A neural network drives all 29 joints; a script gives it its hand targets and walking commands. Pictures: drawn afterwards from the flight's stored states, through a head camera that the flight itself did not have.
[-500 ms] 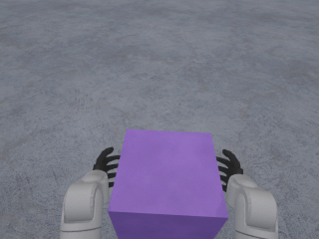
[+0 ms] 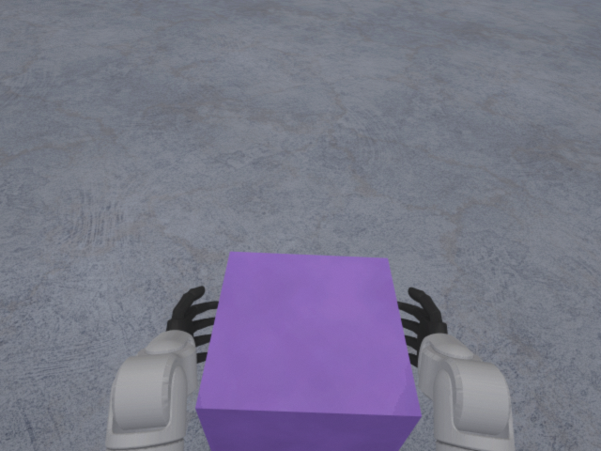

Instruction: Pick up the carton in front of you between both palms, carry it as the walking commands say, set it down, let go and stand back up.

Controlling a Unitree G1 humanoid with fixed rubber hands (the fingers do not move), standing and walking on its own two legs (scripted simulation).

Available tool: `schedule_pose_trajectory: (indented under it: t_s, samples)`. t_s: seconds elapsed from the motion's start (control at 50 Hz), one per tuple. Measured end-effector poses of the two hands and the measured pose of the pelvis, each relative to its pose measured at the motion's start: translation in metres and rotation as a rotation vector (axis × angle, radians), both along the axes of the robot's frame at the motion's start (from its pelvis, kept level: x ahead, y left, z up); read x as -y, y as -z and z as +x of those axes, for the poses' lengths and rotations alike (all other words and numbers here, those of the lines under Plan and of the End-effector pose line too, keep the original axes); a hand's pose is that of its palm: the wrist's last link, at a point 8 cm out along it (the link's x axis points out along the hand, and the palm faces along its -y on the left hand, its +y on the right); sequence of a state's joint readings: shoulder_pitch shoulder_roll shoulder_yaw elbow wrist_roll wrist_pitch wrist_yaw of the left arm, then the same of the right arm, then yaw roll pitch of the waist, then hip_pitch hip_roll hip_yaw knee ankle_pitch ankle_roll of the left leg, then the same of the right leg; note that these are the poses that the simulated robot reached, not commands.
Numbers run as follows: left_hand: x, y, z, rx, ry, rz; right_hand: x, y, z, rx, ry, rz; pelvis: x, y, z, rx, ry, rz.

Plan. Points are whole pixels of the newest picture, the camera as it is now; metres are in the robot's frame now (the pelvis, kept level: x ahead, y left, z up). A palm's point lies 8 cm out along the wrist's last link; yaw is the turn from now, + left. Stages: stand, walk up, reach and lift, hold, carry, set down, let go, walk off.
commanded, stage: carry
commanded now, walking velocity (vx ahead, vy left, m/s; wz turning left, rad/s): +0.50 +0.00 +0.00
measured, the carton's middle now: (303, 371) +0.27 +0.00 -0.01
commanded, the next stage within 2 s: none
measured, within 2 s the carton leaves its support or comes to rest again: neither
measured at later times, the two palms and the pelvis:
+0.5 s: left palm (238, 165) +0.59 +0.13 +0.08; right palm (400, 169) +0.62 -0.17 +0.08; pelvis +0.34 -0.04 +0.00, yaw +4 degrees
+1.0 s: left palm (237, 91) +0.94 +0.18 +0.06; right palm (356, 93) +0.94 -0.12 +0.07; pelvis +0.68 +0.03 -0.01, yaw +0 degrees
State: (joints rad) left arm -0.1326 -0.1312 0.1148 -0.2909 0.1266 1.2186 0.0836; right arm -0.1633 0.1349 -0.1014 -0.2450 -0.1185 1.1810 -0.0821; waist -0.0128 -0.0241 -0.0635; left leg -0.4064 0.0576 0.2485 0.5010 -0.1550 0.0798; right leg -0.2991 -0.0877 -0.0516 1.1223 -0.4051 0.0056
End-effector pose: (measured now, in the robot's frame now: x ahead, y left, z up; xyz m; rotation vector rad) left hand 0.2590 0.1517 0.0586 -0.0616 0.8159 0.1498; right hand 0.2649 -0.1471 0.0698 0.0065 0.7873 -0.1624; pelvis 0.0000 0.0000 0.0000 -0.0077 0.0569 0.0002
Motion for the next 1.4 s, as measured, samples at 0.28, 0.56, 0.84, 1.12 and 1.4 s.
schedule_pose_trajectory:
  t_s: [0.28, 0.56, 0.84, 1.12, 1.4]
  samples:
    - [-0.004, -0.035, 0.168, 0.117, -0.012, 0.02, -0.004, -0.034, 0.174, 0.117, -0.027, 0.004, 0.001, -0.016, 0.178, -0.007, -0.025, -0.018]
    - [0.025, -0.03, 0.361, 0.05, -0.082, 0.057, 0.023, -0.014, 0.386, 0.05, -0.076, 0.068, 0.042, -0.009, 0.369, -0.008, -0.076, 0.021]
    - [0.008, -0.046, 0.555, 0.115, -0.033, 0.054, 0.007, -0.031, 0.565, 0.116, -0.039, 0.052, 0.014, -0.01, 0.56, -0.011, -0.045, 0.026]
    - [-0.034, -0.007, 0.747, 0.002, 0.028, 0.005, -0.034, -0.007, 0.741, 0.002, 0.014, -0.004, -0.038, -0.015, 0.743, -0.016, 0.005, -0.017]
    - [-0.024, -0.039, 0.941, 0.166, -0.028, 0.031, -0.024, -0.033, 0.95, 0.165, -0.037, 0.029, -0.016, 0.001, 0.95, -0.001, -0.036, -0.005]
